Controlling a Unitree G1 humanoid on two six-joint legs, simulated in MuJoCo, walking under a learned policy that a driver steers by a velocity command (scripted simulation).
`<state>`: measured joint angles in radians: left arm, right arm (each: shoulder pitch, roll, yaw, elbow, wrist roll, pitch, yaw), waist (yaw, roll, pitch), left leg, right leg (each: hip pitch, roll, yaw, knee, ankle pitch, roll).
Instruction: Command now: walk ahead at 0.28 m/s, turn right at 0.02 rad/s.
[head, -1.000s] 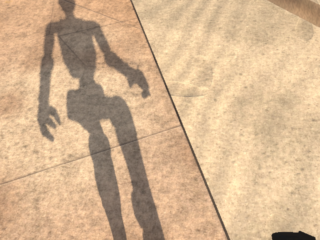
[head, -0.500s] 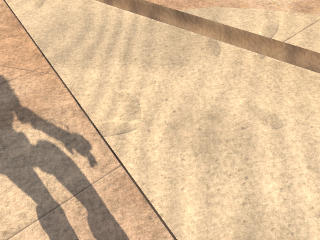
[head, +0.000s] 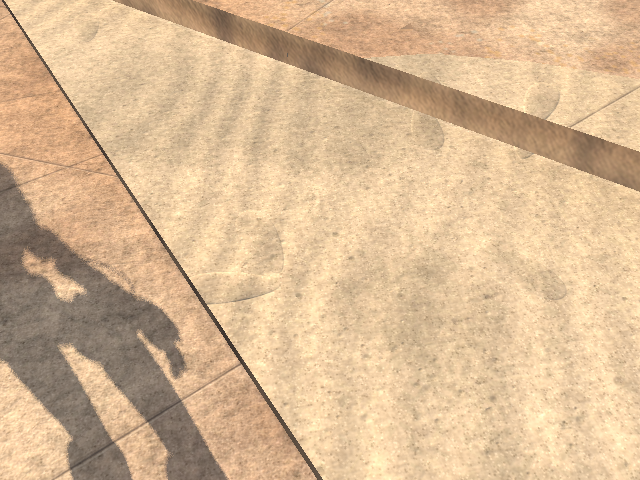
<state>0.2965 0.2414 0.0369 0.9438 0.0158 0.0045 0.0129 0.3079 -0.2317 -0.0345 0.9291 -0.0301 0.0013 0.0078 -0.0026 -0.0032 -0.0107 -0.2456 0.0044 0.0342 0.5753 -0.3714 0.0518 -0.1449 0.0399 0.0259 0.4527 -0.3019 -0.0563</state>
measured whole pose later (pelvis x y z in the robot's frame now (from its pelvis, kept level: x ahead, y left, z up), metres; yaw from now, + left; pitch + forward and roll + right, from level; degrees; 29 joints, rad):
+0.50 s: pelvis +0.21 +0.00 -0.01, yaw +0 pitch +1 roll -2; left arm -0.02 0.17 0.02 0.84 0.02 -0.04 -0.02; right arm 0.50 -0.18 -0.02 1.09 -0.02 -0.07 -0.01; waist -0.06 0.05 0.06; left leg 0.15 0.03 0.02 0.30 -0.42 0.03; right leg -0.55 0.03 -0.13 0.75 -0.33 -0.18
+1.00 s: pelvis +0.44 +0.05 -0.01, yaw +1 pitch -2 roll -1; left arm 0.19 0.22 0.06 1.01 0.03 -0.05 -0.01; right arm 0.34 -0.22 -0.05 1.03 -0.03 -0.03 0.02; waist -0.04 -0.04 0.00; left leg -0.28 0.00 0.12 0.64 -0.32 0.08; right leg -0.43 0.05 0.05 1.43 -0.41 -0.17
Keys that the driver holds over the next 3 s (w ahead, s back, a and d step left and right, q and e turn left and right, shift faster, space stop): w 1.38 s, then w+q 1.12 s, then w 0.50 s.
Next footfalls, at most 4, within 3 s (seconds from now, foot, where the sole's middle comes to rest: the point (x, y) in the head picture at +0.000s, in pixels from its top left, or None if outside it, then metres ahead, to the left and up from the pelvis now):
0.46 right None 0.35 -0.09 -0.74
0.92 left None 0.50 0.12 -0.78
1.38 right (319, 356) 0.83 0.02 -0.74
1.90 left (266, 268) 1.10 0.16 -0.74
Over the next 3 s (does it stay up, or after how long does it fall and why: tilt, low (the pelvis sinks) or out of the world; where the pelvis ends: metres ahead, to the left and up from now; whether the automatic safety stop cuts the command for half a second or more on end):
stays up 1.50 0.34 0.03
